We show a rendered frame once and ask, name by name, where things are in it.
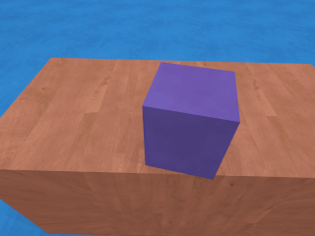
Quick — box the carton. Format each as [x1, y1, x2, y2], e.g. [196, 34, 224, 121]
[142, 62, 240, 180]

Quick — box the pedestal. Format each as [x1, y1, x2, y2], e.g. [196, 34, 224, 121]
[0, 57, 315, 236]

